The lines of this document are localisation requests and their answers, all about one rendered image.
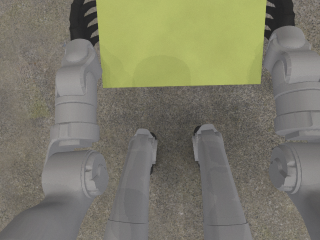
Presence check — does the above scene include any robot right upper arm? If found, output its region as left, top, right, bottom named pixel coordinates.
left=268, top=142, right=320, bottom=240

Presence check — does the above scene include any robot right hand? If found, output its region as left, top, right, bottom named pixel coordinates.
left=264, top=0, right=295, bottom=40

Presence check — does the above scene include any robot left upper arm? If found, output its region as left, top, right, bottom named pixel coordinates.
left=0, top=149, right=109, bottom=240

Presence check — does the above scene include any carton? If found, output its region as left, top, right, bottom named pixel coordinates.
left=96, top=0, right=267, bottom=88

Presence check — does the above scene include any robot left hand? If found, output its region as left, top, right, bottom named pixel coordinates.
left=69, top=0, right=99, bottom=47

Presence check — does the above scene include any right robot shin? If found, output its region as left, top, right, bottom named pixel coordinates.
left=196, top=123, right=224, bottom=145

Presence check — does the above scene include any robot right forearm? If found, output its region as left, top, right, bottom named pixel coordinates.
left=263, top=25, right=320, bottom=143

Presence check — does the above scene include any robot left forearm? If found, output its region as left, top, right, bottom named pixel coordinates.
left=41, top=38, right=103, bottom=190

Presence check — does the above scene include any robot right foot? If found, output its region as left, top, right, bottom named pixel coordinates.
left=193, top=125, right=201, bottom=166

